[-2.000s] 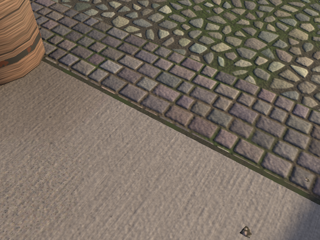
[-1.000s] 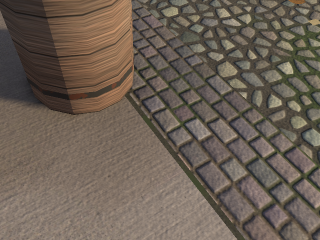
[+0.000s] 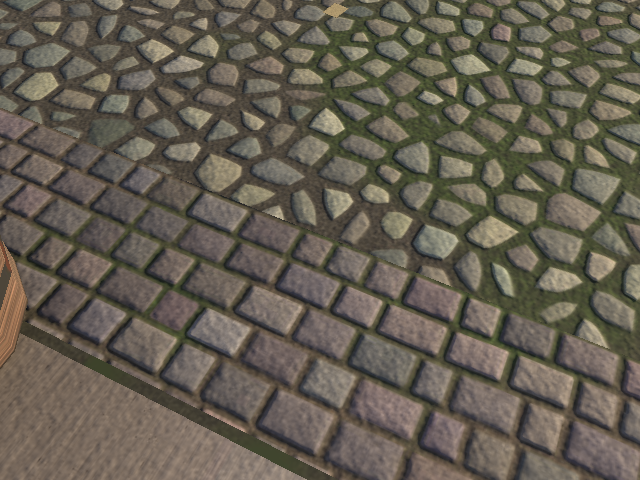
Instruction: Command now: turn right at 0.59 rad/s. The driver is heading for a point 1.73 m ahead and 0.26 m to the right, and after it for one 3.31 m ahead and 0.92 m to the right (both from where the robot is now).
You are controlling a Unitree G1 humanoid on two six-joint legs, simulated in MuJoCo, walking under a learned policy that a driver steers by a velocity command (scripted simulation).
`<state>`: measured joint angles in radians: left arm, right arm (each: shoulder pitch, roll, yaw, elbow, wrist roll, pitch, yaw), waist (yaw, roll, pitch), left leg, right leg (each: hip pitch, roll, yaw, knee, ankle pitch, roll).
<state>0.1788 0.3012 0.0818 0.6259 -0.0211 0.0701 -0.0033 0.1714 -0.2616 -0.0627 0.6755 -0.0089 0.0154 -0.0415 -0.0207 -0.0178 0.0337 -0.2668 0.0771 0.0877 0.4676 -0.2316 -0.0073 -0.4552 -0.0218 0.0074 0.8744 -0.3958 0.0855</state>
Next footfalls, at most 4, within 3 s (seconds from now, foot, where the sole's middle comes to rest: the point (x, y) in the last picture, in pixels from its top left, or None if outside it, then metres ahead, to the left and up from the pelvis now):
0.10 right None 0.03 -0.14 -0.78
0.54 left None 0.08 0.09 -0.78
2.26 right None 0.12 -0.18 -0.78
2.76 left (351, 445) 0.53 -0.07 -0.78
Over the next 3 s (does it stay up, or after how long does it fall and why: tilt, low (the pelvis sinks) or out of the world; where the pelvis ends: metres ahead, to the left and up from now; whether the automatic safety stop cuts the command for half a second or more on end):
stays up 0.45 -0.13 0.00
